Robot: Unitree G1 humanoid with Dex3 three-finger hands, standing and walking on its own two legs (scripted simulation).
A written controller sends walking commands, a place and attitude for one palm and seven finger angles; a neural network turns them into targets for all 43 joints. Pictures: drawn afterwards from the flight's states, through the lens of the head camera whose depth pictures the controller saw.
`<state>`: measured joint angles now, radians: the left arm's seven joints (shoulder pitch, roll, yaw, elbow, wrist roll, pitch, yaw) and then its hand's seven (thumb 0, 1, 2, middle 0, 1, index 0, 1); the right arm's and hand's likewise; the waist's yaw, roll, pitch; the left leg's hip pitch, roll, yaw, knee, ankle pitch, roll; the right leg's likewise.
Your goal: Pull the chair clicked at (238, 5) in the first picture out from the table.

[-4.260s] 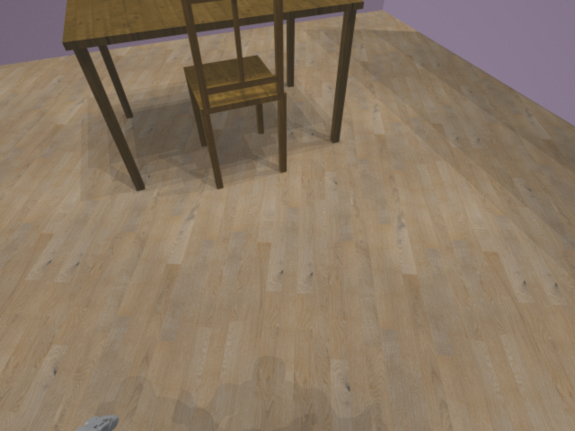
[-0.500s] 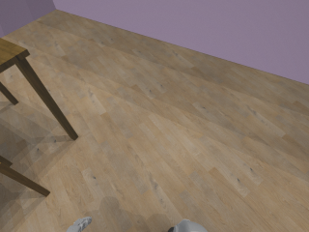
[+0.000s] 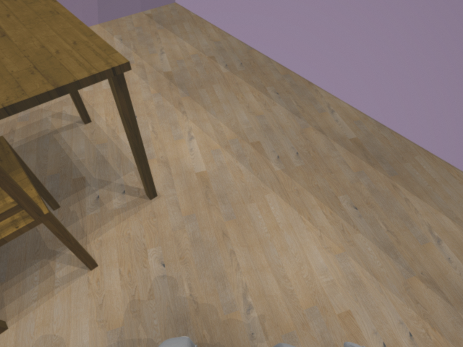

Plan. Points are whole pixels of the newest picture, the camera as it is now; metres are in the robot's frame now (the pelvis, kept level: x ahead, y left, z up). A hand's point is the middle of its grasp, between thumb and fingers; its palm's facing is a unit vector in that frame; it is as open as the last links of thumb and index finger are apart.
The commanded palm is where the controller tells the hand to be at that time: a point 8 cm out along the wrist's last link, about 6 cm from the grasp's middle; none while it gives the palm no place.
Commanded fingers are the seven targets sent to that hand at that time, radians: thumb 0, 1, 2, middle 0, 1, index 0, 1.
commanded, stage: turn to face it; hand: left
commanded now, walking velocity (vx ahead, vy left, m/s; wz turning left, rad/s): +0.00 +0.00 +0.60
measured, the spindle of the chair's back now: out of the picture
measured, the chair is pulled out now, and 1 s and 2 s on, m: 0.00 0.00 0.00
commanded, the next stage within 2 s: take the last steps up to it in 1.24 s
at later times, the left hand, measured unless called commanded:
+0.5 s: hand out of the picture +0.04 +0.15 -0.12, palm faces +0.29 -0.91 -0.30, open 7.4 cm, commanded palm none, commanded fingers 0.00 0.90 0.90 -0.20 -0.30 -0.20 -0.30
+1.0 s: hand out of the picture -0.12 +0.17 -0.15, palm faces +0.58 -0.76 -0.29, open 7.4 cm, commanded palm none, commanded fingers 0.00 0.90 0.90 -0.20 -0.30 -0.20 -0.30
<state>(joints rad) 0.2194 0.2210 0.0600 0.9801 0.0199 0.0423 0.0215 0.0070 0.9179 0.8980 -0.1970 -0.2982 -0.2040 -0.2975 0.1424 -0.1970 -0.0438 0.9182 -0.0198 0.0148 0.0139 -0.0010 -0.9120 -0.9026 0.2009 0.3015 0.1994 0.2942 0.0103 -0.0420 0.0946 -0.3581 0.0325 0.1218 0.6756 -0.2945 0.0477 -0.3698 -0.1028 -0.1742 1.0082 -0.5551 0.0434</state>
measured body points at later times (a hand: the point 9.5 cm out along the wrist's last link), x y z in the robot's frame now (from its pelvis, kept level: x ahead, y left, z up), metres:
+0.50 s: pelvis +0.00 -0.07 +0.02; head +0.04 -0.10 +0.46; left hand +0.02 +0.19 -0.10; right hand +0.16 -0.31 -0.14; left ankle -0.04 +0.07 -0.63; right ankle +0.03 -0.17 -0.72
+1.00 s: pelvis -0.03 -0.05 +0.02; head -0.01 -0.02 +0.47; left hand -0.15 +0.21 -0.13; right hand +0.20 -0.19 -0.11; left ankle -0.07 +0.05 -0.72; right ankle +0.05 -0.17 -0.66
